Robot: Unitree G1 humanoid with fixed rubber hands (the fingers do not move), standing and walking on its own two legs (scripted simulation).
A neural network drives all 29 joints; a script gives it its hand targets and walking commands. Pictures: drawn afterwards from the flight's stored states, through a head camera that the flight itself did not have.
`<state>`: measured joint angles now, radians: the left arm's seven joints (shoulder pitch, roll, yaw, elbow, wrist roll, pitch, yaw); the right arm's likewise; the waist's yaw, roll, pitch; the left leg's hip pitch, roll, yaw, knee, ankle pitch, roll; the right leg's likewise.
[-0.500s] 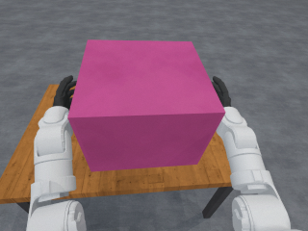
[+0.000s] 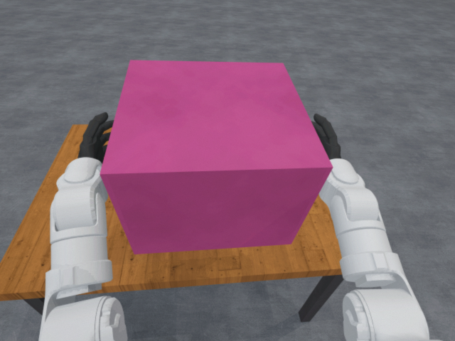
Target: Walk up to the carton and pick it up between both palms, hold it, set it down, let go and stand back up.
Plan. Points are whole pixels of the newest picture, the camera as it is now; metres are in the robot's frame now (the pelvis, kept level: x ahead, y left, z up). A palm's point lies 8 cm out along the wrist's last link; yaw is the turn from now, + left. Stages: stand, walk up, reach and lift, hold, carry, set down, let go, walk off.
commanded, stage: hold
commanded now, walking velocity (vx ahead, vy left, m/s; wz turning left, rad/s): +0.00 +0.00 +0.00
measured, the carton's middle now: (212, 154) +0.42 +0.01 +0.13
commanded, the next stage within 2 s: set down in 0.08 s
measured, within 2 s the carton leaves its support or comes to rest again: neither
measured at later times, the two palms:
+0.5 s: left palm (89, 158) +0.37 +0.21 +0.16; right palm (315, 160) +0.37 -0.18 +0.15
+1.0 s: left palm (110, 174) +0.38 +0.19 +0.12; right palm (316, 171) +0.39 -0.20 +0.11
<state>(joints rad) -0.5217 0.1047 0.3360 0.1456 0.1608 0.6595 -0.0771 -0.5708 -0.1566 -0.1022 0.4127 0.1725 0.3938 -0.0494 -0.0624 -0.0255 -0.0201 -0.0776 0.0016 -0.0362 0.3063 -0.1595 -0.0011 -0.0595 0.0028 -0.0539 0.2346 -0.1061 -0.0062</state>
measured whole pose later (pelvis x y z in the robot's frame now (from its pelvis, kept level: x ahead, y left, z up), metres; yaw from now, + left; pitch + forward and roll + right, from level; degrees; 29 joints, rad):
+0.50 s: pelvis +0.01 +0.00 +0.00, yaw +0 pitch -5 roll -1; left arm -0.53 0.08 0.35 0.25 0.19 0.45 -0.09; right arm -0.54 -0.10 -0.19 0.52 0.02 0.14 0.02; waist -0.03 -0.03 0.01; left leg -0.04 -0.01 -0.04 0.31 -0.18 0.00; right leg -0.03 -0.01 -0.05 0.26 -0.14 0.00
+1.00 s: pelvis +0.02 -0.01 +0.00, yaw +0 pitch -1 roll +0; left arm -0.49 0.07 0.28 0.38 0.13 0.28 -0.01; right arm -0.51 -0.14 -0.18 0.64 0.04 -0.02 0.02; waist 0.01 -0.03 0.00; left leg -0.12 0.01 -0.04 0.29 -0.17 -0.02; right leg -0.12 0.01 -0.06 0.26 -0.13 -0.02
